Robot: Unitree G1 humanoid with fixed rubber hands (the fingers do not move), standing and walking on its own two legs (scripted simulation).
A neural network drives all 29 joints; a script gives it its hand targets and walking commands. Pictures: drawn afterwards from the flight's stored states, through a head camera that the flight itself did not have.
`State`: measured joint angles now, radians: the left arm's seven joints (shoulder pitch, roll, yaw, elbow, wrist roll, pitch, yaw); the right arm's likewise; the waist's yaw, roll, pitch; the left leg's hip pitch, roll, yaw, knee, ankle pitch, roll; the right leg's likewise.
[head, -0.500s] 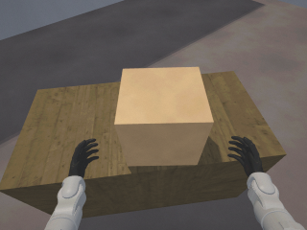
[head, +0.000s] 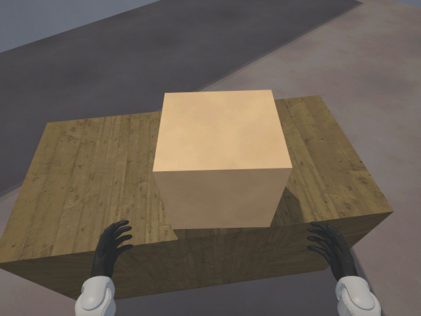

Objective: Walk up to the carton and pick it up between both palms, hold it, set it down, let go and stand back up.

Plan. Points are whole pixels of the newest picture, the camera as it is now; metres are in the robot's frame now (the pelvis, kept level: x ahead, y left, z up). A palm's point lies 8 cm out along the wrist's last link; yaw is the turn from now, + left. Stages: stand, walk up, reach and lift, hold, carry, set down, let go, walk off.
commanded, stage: set down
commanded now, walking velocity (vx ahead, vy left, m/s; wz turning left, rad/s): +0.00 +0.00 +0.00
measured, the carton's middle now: (219, 162) +0.48 +0.00 -0.04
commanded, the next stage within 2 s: let go in 0.88 s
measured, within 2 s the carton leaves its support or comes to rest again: neither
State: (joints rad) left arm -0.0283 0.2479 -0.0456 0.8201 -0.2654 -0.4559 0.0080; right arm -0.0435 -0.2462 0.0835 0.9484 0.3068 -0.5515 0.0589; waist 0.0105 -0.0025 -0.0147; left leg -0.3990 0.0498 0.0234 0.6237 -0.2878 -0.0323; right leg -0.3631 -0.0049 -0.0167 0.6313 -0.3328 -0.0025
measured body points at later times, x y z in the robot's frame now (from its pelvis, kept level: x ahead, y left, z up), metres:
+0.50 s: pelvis +0.02 +0.00 +0.02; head +0.03 +0.01 +0.47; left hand +0.20 +0.23 -0.06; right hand +0.20 -0.22 -0.06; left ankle +0.02 +0.14 -0.73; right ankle -0.01 -0.12 -0.73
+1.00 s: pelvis +0.02 +0.00 +0.02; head +0.03 +0.01 +0.47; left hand +0.18 +0.23 -0.07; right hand +0.18 -0.22 -0.07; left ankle +0.02 +0.14 -0.73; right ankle -0.01 -0.12 -0.73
